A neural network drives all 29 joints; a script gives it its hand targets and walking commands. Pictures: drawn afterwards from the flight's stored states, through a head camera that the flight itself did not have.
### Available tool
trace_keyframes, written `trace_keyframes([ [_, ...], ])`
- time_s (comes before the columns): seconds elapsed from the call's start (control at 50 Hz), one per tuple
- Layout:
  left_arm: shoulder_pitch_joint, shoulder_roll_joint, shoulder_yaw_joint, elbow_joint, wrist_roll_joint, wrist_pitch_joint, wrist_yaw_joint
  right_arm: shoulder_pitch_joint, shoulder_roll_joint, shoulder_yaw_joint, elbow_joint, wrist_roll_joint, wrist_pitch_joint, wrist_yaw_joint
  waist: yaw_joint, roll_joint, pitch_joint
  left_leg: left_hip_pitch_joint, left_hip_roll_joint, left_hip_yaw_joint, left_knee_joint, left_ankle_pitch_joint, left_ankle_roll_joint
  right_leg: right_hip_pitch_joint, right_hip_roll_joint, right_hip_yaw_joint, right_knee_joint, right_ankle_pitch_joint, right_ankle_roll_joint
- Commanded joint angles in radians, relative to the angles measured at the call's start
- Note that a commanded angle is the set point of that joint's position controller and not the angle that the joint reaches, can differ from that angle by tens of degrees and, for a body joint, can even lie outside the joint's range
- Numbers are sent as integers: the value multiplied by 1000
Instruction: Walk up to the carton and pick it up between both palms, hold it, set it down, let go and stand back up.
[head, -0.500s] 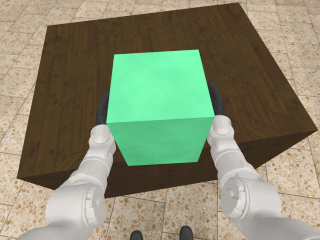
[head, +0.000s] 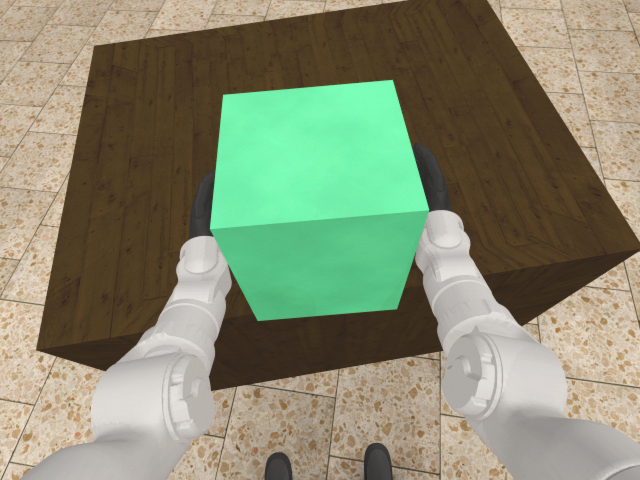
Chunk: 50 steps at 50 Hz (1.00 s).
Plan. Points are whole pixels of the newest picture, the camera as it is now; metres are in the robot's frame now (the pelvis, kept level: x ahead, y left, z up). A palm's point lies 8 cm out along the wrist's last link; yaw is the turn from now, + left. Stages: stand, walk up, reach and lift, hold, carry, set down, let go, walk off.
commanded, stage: set down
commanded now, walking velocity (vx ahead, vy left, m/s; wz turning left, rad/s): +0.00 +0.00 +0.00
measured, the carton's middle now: (318, 212) +0.44 +0.00 +0.00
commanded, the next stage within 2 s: none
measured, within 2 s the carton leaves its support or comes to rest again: rests again in 1.46 s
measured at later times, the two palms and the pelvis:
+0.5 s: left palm (188, 177) +0.44 +0.15 +0.10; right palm (457, 160) +0.45 -0.16 +0.09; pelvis -0.01 +0.01 +0.01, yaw +0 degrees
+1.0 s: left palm (145, 171) +0.40 +0.16 +0.17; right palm (497, 132) +0.41 -0.17 +0.18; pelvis -0.03 -0.01 +0.00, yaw +0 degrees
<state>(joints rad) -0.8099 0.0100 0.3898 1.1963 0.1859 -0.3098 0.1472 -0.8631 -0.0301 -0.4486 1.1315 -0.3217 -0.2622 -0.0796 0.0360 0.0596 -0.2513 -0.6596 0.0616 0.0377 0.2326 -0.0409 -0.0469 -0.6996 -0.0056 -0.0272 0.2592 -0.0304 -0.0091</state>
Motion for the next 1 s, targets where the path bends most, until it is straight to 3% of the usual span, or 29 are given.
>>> trace_keyframes([
  [0.0,-629,-83,-71,-269,12,-63,-28,-465,195,136,-128,-20,-20,61,-16,-105,-845,311,-95,43,63,207,39,557,64,-27,92,354,55],
  [0.14,-558,-14,-54,-396,10,23,-20,-468,83,174,-253,57,14,31,0,-102,-938,340,-107,56,69,296,38,681,74,-23,117,526,66],
  [0.16,-559,-26,-64,-458,0,47,-19,-494,73,179,-313,70,26,28,-1,-110,-972,368,-108,56,76,322,36,677,83,-27,120,553,69],
  [0.18,-554,-15,-60,-422,4,79,-24,-477,72,194,-295,74,49,24,-1,-122,-944,356,-107,56,74,313,37,691,72,-28,113,548,70],
  [0.2,-557,-28,-63,-472,-5,104,-26,-504,72,196,-341,79,61,21,-10,-145,-948,354,-109,56,77,322,40,707,77,-27,117,577,75],
  [0.24,-569,-56,-54,-499,14,186,-27,-531,92,219,-380,83,116,14,-2,-166,-948,349,-114,57,65,315,44,755,71,-31,116,593,81],
  [0.26,-594,-95,-70,-542,29,295,-25,-556,103,251,-370,93,193,9,-15,-167,-981,347,-115,64,61,346,35,814,65,-22,116,661,81],
  [0.3,-630,-256,-120,-598,12,422,-38,-587,260,277,-429,106,293,8,-45,-194,-929,341,-115,46,78,371,36,817,50,-32,121,691,87],
  [0.32,-639,-247,-131,-614,-2,481,-36,-595,233,284,-440,121,337,5,-47,-216,-909,309,-122,60,91,356,32,842,46,-23,137,716,89],
  [0.36,-699,-287,-117,-688,24,566,-19,-666,217,220,-484,111,387,8,-60,-172,-876,326,-128,52,100,346,22,812,53,-42,152,667,81],
  [0.38,-682,-328,-118,-709,48,588,-17,-653,239,209,-505,111,391,18,-66,-149,-856,394,-127,40,114,380,15,765,56,-55,143,632,78],
  [0.4,-664,-256,-116,-798,36,596,-1,-649,122,192,-588,142,381,18,-63,-144,-930,431,-136,64,149,442,8,774,74,-54,166,696,77],
  [0.42,-641,-219,-51,-711,78,594,4,-633,90,150,-551,138,385,17,-61,-113,-832,434,-138,52,148,417,9,732,69,-65,155,642,74],
  [0.44,-544,-122,-21,-897,77,565,25,-578,-35,126,-714,164,351,13,-36,-114,-939,496,-148,75,163,491,14,776,99,-63,182,747,77],
  [0.48,-394,-18,35,-907,129,482,37,-406,-135,127,-734,188,301,26,-27,-88,-935,601,-150,75,142,595,15,820,115,-87,171,808,79],
  [0.5,-337,46,8,-891,120,479,25,-381,-203,144,-734,199,310,29,-34,-74,-878,628,-141,55,134,590,10,776,128,-83,147,748,73],
  [0.54,-332,136,-42,-809,45,599,20,-362,-345,235,-561,325,411,40,-40,-63,-711,697,-122,66,98,459,-10,715,131,-86,102,539,63],
  [0.56,-410,146,-115,-886,-46,649,30,-445,-390,274,-591,405,446,35,-46,-65,-708,725,-111,63,102,387,-15,651,140,-87,95,428,61],
  [0.58,-422,143,-165,-791,-103,691,49,-404,-398,356,-448,500,470,34,-43,-63,-610,742,-91,70,109,348,-24,606,121,-84,84,338,48],
  [0.6,-516,98,-253,-855,-205,698,60,-538,-386,373,-490,549,479,27,-48,-45,-600,727,-86,42,121,271,-29,513,128,-86,73,224,48],
  [0.66,-639,151,-365,-767,-354,700,96,-641,-418,431,-399,613,501,24,-33,21,-535,683,-51,0,152,112,-22,372,114,-63,95,51,36],
  [0.72,-735,252,-389,-578,-434,622,110,-729,-405,456,-247,615,505,25,-7,-10,-421,557,-37,-20,135,-109,11,321,86,-48,108,-120,56],
  [0.8,-737,302,-413,-374,-491,544,118,-734,-389,521,-77,669,470,11,25,-32,-410,478,-36,-5,179,-44,45,406,57,-11,124,-109,64],
  [0.84,-730,313,-409,-296,-493,517,108,-727,-380,521,-32,670,451,4,18,-41,-398,451,-37,-11,194,-26,49,439,51,-7,120,-108,66],
  [0.9,-718,347,-367,-225,-477,478,80,-728,-364,505,-36,631,414,-13,13,-112,-377,389,-48,-5,197,-14,70,503,29,8,103,-97,75],
  [0.98,-634,362,-329,-183,-432,432,37,-647,-328,490,-62,600,379,-30,0,-136,-342,350,-62,-1,199,-6,81,564,7,39,91,-78,69],
])
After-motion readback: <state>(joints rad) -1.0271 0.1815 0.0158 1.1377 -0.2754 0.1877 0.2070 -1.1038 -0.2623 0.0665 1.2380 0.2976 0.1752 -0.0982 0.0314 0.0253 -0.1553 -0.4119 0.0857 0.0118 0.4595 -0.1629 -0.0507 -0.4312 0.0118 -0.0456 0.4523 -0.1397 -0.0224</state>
